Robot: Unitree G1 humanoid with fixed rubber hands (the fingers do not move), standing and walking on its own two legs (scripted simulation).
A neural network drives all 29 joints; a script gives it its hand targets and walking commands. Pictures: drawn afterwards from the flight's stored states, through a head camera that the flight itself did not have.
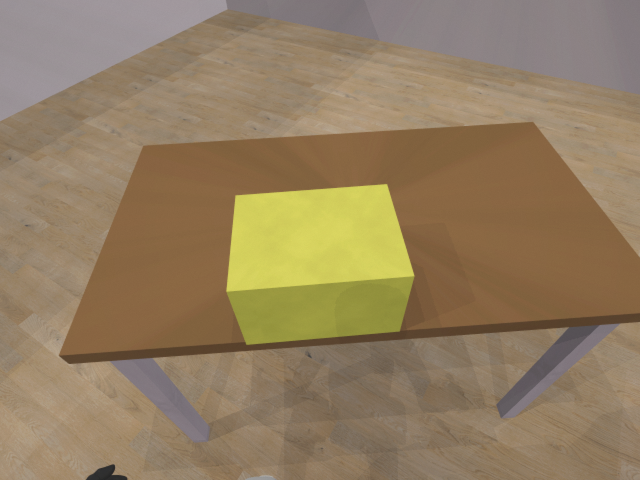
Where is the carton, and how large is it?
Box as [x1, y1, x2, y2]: [226, 184, 413, 344]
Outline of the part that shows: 386,184 235,196 226,291 246,344 399,331 413,279 413,273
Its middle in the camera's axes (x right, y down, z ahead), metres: +0.00 +0.04 +0.62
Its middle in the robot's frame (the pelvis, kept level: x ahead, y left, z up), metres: +0.45 +0.03 -0.02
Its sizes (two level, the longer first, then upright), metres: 0.247 0.186 0.152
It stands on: a table, 0.66 m high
